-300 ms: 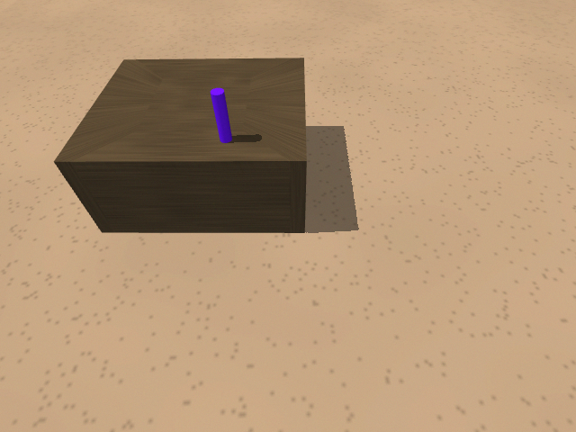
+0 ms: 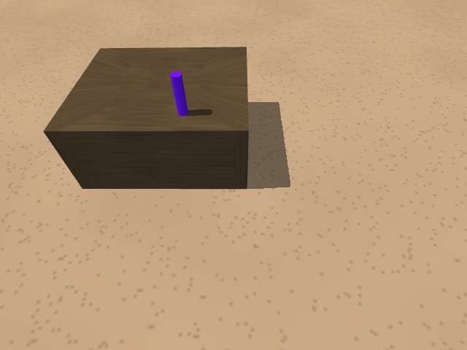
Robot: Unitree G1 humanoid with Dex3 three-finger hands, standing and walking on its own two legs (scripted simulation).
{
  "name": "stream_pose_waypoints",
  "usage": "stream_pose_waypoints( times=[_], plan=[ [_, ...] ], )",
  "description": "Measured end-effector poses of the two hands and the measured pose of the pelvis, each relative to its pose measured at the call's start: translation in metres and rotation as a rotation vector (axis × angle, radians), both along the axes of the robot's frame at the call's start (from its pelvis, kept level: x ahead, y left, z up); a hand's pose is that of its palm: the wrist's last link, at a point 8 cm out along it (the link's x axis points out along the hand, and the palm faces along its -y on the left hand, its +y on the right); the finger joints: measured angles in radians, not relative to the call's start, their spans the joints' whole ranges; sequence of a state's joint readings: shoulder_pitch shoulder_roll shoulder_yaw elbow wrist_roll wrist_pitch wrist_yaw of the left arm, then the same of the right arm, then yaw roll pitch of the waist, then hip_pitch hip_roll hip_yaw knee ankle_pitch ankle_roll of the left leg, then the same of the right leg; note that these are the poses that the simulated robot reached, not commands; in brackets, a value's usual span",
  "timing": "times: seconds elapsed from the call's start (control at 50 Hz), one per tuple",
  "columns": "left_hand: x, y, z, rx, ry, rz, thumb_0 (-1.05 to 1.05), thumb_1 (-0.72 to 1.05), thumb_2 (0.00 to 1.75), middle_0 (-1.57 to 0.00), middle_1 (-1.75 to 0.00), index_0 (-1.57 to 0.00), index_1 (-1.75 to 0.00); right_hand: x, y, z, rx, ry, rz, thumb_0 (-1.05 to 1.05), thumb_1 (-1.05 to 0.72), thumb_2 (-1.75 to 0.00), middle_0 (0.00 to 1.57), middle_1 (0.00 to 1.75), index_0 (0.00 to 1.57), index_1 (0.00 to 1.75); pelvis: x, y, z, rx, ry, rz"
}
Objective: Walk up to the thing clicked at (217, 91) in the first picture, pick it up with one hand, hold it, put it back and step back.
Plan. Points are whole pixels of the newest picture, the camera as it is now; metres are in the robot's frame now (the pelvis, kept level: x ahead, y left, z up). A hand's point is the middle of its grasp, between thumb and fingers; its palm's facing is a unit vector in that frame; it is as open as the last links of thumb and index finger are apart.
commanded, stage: stand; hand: left
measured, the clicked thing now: (179, 94) +1.16 +0.29 -0.26
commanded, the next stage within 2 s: walk up in 0.82 s
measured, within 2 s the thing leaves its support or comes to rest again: neither
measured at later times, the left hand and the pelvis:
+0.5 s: hand out of the picture +0.08 +0.25 -0.16, palm faces -0.02 -0.94 -0.33, open 7.4 cm; pelvis +0.00 +0.00 +0.00, yaw +0 degrees
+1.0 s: hand out of the picture +0.06 +0.28 -0.15, palm faces +0.04 -0.93 -0.36, open 7.4 cm; pelvis +0.02 +0.01 -0.01, yaw +2 degrees
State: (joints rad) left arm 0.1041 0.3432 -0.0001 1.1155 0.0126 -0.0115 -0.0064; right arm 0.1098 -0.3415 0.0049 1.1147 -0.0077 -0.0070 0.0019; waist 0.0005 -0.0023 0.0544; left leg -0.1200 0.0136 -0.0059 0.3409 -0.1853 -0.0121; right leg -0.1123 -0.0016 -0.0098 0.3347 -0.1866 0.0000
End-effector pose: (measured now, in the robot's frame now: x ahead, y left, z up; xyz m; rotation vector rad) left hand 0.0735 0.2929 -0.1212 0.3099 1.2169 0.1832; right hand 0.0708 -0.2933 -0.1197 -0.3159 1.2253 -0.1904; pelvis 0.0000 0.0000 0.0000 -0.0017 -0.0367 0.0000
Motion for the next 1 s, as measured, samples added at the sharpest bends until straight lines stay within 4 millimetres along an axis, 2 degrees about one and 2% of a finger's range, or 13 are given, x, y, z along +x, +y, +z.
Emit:
stream_pose_waypoints(
  times=[0.56, 0.84, 0.92, 1.0],
  plan=[
    [-0.001, 0.0, 0.001, 0.005, 0.003, 0.007, 0.0, 0.9, 0.9, -0.21, -0.3, -0.2, -0.3, 0.006, -0.002, 0.001, -0.002, -0.008, 0.003, 0.01, -0.91, -0.9, 0.2, 0.3, 0.2, 0.3, 0.004, -0.002, 0.001, 0.0, -0.003, 0.001],
    [-0.005, 0.001, 0.002, 0.005, 0.007, 0.009, 0.0, 0.9, 0.9, -0.21, -0.3, -0.2, -0.3, 0.001, -0.003, 0.0, 0.006, 0.001, 0.003, 0.01, -0.91, -0.9, 0.2, 0.3, 0.2, 0.3, 0.003, -0.003, 0.001, 0.001, -0.001, 0.004],
    [-0.008, 0.01, 0.005, 0.007, -0.028, 0.016, 0.0, 0.9, 0.9, -0.21, -0.3, -0.2, -0.3, 0.003, -0.011, 0.0, 0.009, -0.012, 0.009, 0.01, -0.9, -0.9, 0.2, 0.3, 0.2, 0.3, 0.011, -0.002, -0.004, -0.006, 0.008, 0.015],
    [-0.02, 0.03, 0.005, 0.03, -0.03, 0.056, 0.0, 0.9, 0.9, -0.21, -0.3, -0.2, -0.3, 0.019, -0.015, 0.002, -0.025, 0.008, 0.042, 0.01, -0.91, -0.9, 0.2, 0.3, 0.2, 0.3, 0.021, 0.007, -0.007, -0.021, 0.004, 0.035]
  ],
)
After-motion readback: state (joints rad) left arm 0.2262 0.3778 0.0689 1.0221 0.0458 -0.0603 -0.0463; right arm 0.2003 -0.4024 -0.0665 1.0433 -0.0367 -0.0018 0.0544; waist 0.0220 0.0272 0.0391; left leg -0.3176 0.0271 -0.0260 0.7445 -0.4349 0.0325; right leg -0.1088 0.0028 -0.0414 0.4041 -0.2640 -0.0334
